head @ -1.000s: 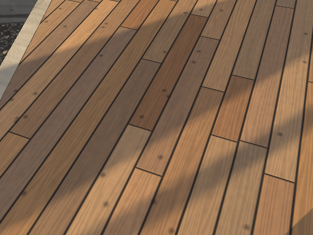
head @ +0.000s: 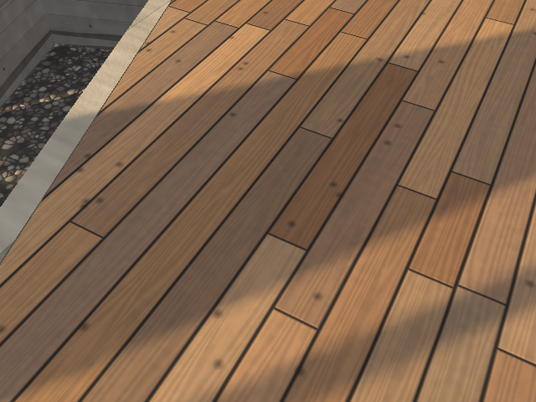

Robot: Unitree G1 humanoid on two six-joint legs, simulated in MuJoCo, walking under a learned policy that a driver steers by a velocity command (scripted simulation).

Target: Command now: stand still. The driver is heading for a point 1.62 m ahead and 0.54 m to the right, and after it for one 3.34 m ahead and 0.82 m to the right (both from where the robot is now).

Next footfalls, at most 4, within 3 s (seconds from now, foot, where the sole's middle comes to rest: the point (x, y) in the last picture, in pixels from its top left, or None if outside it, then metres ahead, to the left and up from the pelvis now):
0.82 left None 0.42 0.08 -0.78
1.38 right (344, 328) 0.72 -0.17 -0.78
1.88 left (296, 233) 1.04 -0.05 -0.78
2.40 right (411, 212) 1.14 -0.42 -0.78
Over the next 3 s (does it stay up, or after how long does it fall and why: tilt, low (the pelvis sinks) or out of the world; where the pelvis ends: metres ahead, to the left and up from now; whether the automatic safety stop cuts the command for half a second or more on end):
stays up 1.36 -0.46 -0.02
